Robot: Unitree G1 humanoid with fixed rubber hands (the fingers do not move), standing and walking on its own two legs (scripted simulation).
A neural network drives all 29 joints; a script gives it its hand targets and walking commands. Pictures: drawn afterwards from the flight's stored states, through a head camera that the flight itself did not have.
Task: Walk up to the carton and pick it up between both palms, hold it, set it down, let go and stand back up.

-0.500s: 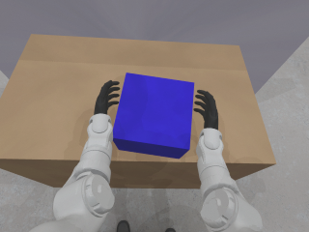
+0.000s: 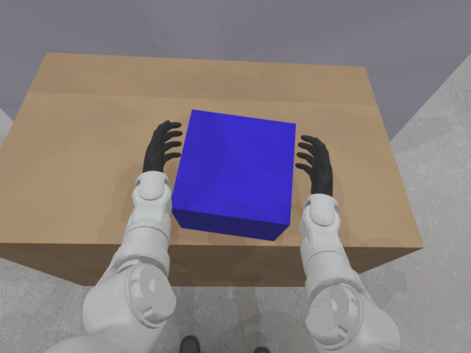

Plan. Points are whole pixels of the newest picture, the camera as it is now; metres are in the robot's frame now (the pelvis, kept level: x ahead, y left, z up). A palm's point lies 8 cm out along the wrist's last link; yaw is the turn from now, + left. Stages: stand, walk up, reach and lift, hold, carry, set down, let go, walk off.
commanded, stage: set down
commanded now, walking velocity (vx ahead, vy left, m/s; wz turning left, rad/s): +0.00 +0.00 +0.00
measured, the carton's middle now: (235, 178) +0.45 +0.01 -0.06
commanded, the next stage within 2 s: none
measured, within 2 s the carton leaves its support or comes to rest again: rests again in 0.30 s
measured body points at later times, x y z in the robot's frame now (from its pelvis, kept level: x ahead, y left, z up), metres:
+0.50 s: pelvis +0.00 +0.01 -0.01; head +0.13 +0.02 +0.42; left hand +0.47 +0.15 +0.00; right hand +0.42 -0.15 -0.03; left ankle +0.02 +0.12 -0.74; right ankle -0.02 -0.12 -0.74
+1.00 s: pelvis -0.03 +0.02 -0.06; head +0.12 +0.03 +0.36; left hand +0.47 +0.17 -0.04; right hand +0.44 -0.19 -0.03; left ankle +0.02 +0.13 -0.74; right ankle -0.02 -0.12 -0.74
